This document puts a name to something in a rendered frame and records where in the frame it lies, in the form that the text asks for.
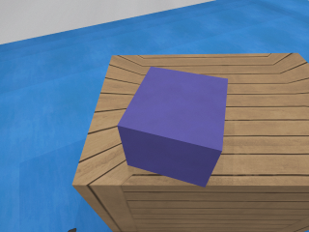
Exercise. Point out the pedestal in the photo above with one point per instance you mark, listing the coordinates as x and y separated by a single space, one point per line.
260 182

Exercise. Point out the carton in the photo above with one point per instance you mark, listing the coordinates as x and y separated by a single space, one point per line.
174 124

